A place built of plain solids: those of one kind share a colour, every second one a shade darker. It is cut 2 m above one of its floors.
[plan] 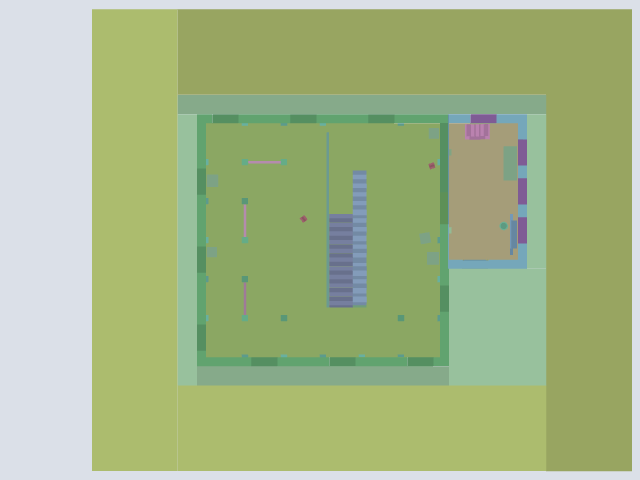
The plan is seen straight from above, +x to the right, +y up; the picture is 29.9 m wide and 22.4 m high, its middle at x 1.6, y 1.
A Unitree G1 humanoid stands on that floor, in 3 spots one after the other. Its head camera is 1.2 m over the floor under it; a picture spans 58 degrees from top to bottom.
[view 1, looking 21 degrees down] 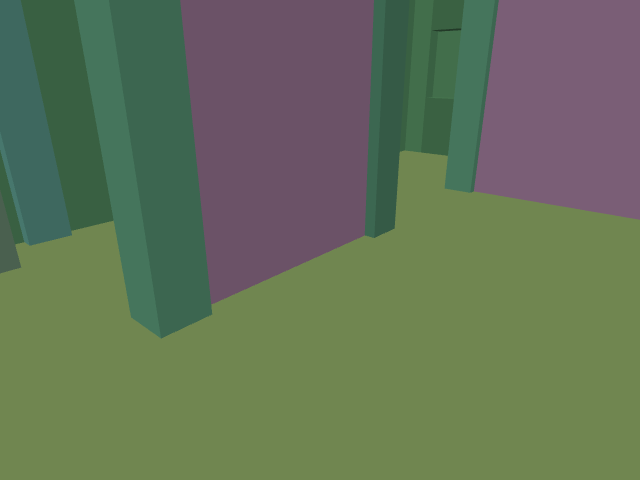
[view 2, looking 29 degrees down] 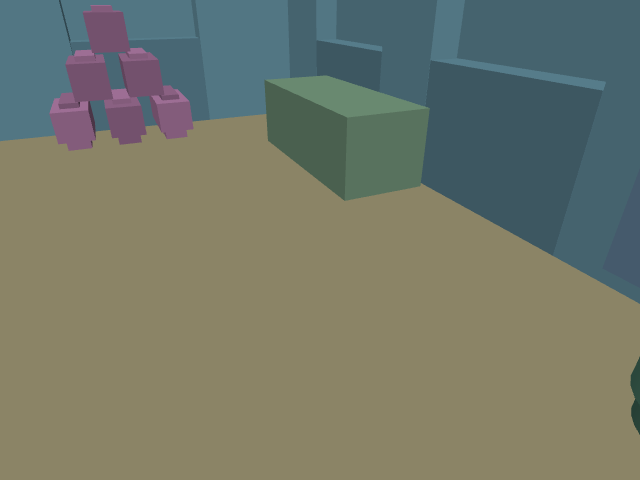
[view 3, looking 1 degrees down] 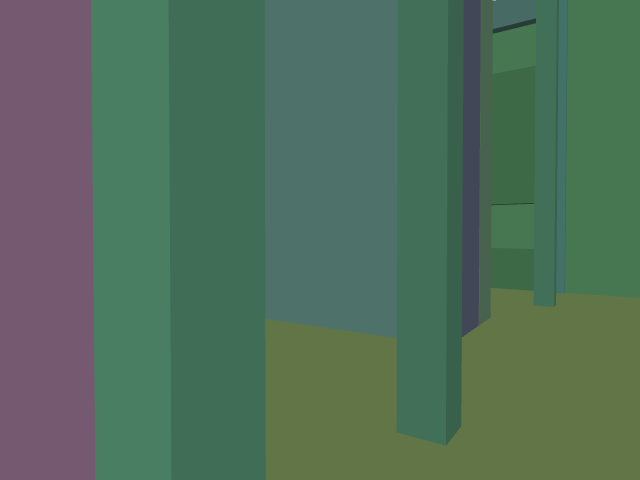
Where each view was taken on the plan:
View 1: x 0.00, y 0.00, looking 131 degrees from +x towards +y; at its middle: screen_storey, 3.01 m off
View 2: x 8.87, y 1.38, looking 65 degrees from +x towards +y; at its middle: floor_annex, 2.48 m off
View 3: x -2.62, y -3.56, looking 34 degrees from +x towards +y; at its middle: wall_beside_right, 5.47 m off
